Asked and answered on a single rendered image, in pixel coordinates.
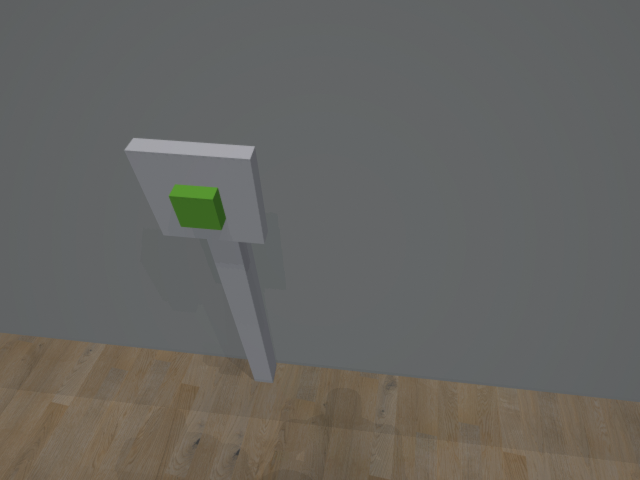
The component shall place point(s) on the panel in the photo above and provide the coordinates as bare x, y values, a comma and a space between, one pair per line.
233, 169

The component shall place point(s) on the button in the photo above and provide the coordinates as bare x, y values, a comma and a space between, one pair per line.
198, 206

